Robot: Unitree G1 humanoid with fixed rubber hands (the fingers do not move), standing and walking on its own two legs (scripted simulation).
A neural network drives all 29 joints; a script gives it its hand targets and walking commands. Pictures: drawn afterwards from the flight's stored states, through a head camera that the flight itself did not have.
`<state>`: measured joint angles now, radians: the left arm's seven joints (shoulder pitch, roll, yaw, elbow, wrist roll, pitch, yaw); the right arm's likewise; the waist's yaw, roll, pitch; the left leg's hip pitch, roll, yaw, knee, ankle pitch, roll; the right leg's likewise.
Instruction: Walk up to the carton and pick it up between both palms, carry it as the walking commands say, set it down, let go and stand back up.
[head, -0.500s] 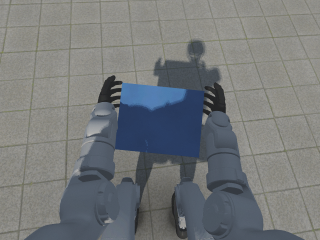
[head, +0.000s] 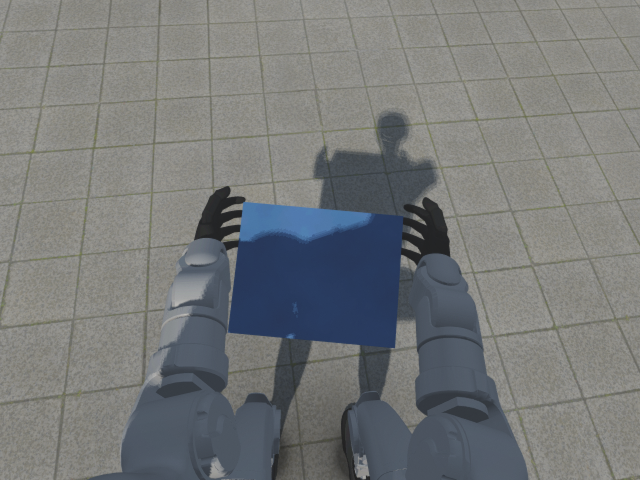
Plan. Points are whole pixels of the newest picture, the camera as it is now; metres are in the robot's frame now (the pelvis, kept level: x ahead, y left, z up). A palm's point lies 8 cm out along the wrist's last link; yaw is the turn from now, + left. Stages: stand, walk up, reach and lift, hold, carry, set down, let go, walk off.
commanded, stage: reach and lift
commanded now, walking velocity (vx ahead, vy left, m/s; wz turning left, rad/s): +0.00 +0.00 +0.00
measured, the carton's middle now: (317, 275) +0.38 +0.00 -0.12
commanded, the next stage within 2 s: none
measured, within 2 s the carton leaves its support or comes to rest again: neither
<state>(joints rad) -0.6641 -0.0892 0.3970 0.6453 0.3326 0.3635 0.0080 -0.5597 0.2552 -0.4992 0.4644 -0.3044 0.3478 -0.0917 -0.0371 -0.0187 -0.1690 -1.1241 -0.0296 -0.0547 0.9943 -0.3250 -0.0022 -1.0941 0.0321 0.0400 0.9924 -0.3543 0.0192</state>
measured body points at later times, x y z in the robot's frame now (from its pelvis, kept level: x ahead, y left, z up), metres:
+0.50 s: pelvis +0.02 +0.01 +0.06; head +0.11 +0.03 +0.50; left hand +0.39 +0.14 +0.03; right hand +0.37 -0.16 +0.04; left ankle +0.07 +0.12 -0.66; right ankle +0.05 -0.13 -0.66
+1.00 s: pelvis +0.04 +0.01 +0.08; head +0.04 +0.02 +0.53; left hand +0.37 +0.13 +0.10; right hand +0.36 -0.16 +0.11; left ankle +0.07 +0.12 -0.66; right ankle +0.05 -0.13 -0.66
